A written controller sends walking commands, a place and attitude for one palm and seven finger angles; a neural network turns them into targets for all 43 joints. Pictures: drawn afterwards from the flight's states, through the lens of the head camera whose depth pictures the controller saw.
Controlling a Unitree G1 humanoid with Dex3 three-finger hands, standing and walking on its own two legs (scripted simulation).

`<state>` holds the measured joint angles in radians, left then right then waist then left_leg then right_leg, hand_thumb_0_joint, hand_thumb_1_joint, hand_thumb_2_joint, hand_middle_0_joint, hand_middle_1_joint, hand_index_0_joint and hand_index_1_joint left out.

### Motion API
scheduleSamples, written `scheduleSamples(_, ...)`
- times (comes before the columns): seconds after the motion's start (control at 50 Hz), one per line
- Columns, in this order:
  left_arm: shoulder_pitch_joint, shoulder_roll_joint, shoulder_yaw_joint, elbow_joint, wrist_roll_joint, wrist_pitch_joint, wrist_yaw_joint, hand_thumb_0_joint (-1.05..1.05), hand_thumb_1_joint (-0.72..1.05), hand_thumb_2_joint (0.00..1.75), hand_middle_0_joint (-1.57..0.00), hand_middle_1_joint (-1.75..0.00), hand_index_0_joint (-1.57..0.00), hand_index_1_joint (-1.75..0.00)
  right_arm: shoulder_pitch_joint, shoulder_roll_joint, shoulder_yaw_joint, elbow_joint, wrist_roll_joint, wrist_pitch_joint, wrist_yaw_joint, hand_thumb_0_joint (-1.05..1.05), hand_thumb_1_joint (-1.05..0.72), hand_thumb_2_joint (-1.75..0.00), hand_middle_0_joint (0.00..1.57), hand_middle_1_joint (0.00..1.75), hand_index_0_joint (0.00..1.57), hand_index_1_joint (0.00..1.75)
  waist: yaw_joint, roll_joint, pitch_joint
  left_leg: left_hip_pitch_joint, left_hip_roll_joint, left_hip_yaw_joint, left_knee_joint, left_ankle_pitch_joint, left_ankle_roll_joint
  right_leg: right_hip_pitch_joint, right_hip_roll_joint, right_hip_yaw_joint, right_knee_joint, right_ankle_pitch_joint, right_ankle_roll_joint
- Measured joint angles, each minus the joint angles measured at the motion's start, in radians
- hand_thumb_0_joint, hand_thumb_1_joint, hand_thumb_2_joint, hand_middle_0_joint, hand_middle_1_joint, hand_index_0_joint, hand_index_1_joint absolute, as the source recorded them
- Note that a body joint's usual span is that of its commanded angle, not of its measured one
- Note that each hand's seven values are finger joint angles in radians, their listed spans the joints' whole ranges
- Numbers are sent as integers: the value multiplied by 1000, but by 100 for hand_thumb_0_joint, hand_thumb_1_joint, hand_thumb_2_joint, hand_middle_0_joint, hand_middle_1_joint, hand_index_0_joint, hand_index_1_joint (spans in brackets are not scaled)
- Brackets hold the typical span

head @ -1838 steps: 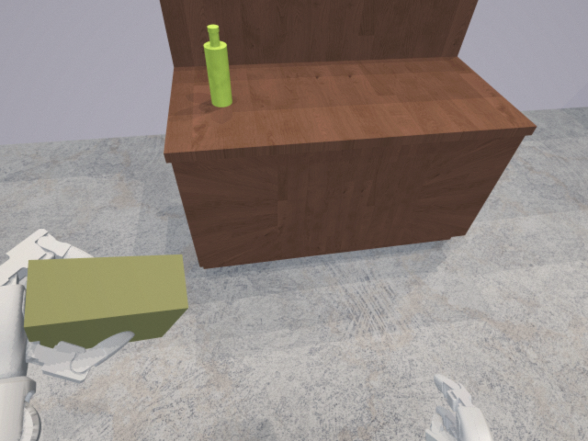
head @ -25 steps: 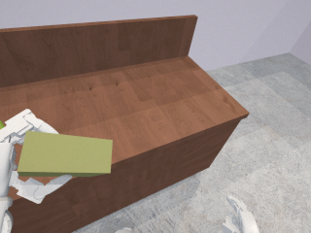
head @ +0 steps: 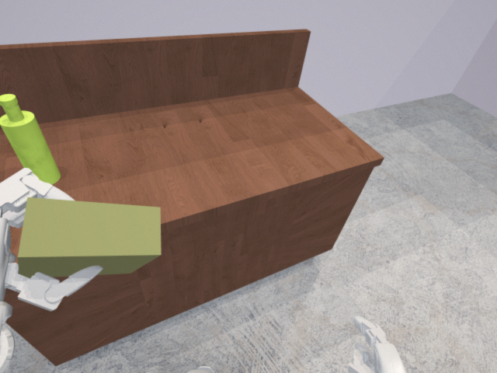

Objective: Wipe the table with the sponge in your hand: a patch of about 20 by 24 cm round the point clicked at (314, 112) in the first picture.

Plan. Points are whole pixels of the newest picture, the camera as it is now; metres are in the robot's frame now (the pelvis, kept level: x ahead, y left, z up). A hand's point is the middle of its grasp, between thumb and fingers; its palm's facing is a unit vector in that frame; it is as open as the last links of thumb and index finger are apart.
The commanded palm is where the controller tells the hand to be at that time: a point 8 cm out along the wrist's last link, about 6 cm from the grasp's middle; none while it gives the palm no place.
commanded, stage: stop stepping back and stand still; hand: left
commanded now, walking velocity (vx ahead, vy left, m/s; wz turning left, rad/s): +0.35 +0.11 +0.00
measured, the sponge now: (109, 243) +0.23 +0.20 +0.16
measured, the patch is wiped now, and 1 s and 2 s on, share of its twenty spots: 1.00 1.00 1.00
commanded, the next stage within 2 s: stand and wait in 0.86 s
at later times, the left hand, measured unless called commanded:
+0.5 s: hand out of the picture +0.09 +0.27 +0.18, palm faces +0.36 -0.86 -0.36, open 10.0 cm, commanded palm +0.05 +0.31 +0.19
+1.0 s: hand out of the picture +0.06 +0.26 +0.17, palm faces +0.40 -0.86 -0.31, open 10.0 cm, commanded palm +0.01 +0.30 +0.19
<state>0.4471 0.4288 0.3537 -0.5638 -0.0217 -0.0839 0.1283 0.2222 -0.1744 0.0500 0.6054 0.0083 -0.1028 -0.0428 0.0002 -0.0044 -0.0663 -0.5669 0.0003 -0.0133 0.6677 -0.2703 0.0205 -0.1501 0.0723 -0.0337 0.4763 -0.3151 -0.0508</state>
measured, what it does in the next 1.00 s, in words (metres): walks backwards: left foot, then right foot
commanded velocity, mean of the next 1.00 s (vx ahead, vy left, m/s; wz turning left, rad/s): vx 0.20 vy -0.02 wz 0.00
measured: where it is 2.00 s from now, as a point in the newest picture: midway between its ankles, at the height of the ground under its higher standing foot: outside the picture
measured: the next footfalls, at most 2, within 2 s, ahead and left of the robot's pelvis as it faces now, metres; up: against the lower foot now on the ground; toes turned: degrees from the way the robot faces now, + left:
left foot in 0.22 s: -0.09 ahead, +0.13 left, +0.00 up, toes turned +1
right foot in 0.54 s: -0.05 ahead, -0.09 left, +0.00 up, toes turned +0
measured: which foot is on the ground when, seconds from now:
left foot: up 0.00-0.20, down 0.22-1.00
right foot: down 0.00-0.22, up 0.24-0.52, down 0.54-1.00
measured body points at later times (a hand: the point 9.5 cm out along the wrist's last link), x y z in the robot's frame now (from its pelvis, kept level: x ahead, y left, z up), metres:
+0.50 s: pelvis -0.12 +0.03 +0.00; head -0.16 +0.06 +0.45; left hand +0.07 +0.32 +0.20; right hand +0.01 -0.19 -0.08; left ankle -0.10 +0.12 -0.72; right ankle -0.06 -0.08 -0.70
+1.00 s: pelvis -0.15 +0.01 -0.01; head -0.19 +0.03 +0.44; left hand +0.04 +0.30 +0.18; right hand +0.00 -0.23 -0.09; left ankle -0.15 +0.11 -0.70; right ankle -0.09 -0.10 -0.72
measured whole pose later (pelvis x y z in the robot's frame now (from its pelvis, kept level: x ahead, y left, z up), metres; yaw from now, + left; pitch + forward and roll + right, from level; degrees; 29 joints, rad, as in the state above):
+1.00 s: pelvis -0.15 +0.01 -0.01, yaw +2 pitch -2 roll -3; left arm 0.41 0.36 0.31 -0.45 -0.03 -0.11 0.11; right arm 0.28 -0.22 0.03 0.66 0.03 -0.10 -0.04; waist -0.02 0.02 -0.08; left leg -0.43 0.02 -0.05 1.00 -0.46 0.04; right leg -0.36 0.03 -0.11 0.65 -0.25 -0.03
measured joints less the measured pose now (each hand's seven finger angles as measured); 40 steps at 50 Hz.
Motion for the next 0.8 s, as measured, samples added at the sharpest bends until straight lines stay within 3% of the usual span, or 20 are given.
scheduleSamples(0.04,-11,-35,-44,28,-12,-6,-15,-1,-50,105,-75,-134,-75,-136,9,-26,-9,27,15,17,1,1,-90,-90,20,30,20,30,-1,49,-2,-80,-17,-43,347,-94,-19,4,21,-27,12,4,24)
scheduleSamples(0.08,-3,-48,-64,51,-24,-21,-35,-1,-50,105,-75,-134,-75,-136,37,-22,-16,49,31,41,6,1,-90,-90,20,30,20,30,12,21,-40,-105,-37,-49,612,-82,-21,-17,8,-19,26,5,41)
scheduleSamples(0.1,-2,-49,-65,66,-24,-31,-42,-1,-51,105,-75,-134,-75,-136,50,-20,-15,52,34,53,7,1,-90,-90,20,30,20,30,11,-1,-63,-96,-33,-43,673,-71,-15,-36,-2,-14,30,10,45)
scheduleSamples(0.12,-6,-50,-64,82,-20,-37,-45,-1,-51,105,-75,-134,-75,-136,62,-19,-14,49,36,62,7,1,-90,-90,20,30,20,30,6,-20,-83,-73,-19,-35,677,-68,-5,-59,-12,-13,35,16,48)
scheduleSamples(0.16,-29,-48,-62,106,-10,-39,-44,-1,-51,105,-75,-134,-75,-135,79,-28,-17,33,41,66,5,1,-91,-90,20,30,20,30,-9,-45,-106,12,16,-22,542,-104,16,-118,-33,-15,60,26,54)
scheduleSamples(0.22,-46,-45,-42,68,-9,-33,-27,-1,-51,105,-75,-134,-75,-135,80,-74,-29,-17,41,44,-10,1,-90,-90,20,30,20,30,-40,-29,-94,206,60,-29,120,-197,43,-239,-51,-33,181,0,58)
scheduleSamples(0.26,-23,-16,7,39,-6,-37,-8,-1,-51,105,-75,-134,-75,-136,40,-57,-44,-13,35,30,-21,1,-91,-90,20,30,20,30,-47,-74,-56,192,21,14,129,-257,30,-328,-79,6,343,-84,45)
scheduleSamples(0.3,30,-1,44,23,-2,-29,2,-1,-51,105,-75,-134,-75,-136,30,-28,-43,-9,25,13,-16,1,-91,-90,20,30,20,30,-50,-101,-41,205,4,61,126,-191,27,-379,-75,24,479,-139,44)
scheduleSamples(0.34,50,1,41,32,-1,-35,-2,-1,-51,105,-75,-134,-75,-136,47,-9,-36,3,26,-11,-1,1,-91,-90,20,30,20,30,-56,-98,-42,226,-4,68,91,-148,28,-402,-69,16,541,-106,43)
scheduleSamples(0.48,29,-29,-12,81,-5,-50,-21,-1,-51,105,-75,-134,-75,-136,108,16,11,47,26,-21,20,1,-91,-90,20,30,20,30,-40,-32,-44,263,6,49,-5,-71,25,-302,-75,-34,326,-43,42)
scheduleSamples(0.54,17,-22,-5,107,-8,-44,-22,-1,-51,105,-75,-134,-75,-136,107,16,20,43,19,-12,18,1,-90,-90,20,30,20,30,-32,-2,-39,237,22,47,40,-85,17,-203,-66,-50,181,-22,35)
scheduleSamples(0.56,3,-24,-6,115,-6,-41,-23,-1,-51,105,-75,-134,-75,-136,98,10,20,40,19,-8,18,1,-90,-90,20,30,20,30,-28,17,-30,216,36,39,83,-103,16,-190,-53,-61,146,49,26)
scheduleSamples(0.6,-37,-36,-25,128,-3,-31,-28,-1,-51,105,-75,-134,-75,-136,74,-7,8,48,21,4,18,1,-90,-90,20,30,20,30,-28,61,-4,160,55,-3,217,-192,27,-199,-26,-98,172,74,14)
scheduleSamples(0.66,-48,-56,-45,97,-6,-27,-36,-1,-51,105,-75,-134,-75,-136,44,-14,-7,75,31,27,22,1,-90,-90,20,30,20,30,-11,28,-13,83,33,-11,447,-206,37,-240,-27,-99,222,40,2)
scheduleSamples(0.68,-40,-61,-45,74,-7,-25,-36,-1,-51,105,-75,-134,-75,-136,36,-15,-8,73,31,33,20,1,-90,-90,20,30,20,30,-10,7,-22,83,34,-3,444,-202,44,-260,-32,-92,234,36,0)
scheduleSamples(0.72,-22,-63,-43,22,-12,-25,-29,-1,-51,105,-75,-134,-75,-136,26,-29,-9,47,28,31,10,1,-91,-90,20,30,20,30,-19,-18,-36,132,42,8,285,-198,54,-311,-47,-93,279,17,-3)
scheduleSamples(0.74,-16,-61,-39,-1,-16,-28,-24,-1,-51,105,-75,-134,-75,-136,20,-42,-13,27,24,22,2,1,-91,-90,20,30,20,30,-24,-15,-38,154,43,0,207,-256,40,-345,-51,-96,324,-26,-2)
scheduleSamples(0.8,6,-27,1,3,-6,-32,-6,-1,-51,105,-75,-134,-75,-135,0,-24,-30,7,20,2,-11,1,-91,-90,20,30,20,30,-25,-62,-24,163,12,54,201,-207,21,-419,-60,-18,560,-135,25)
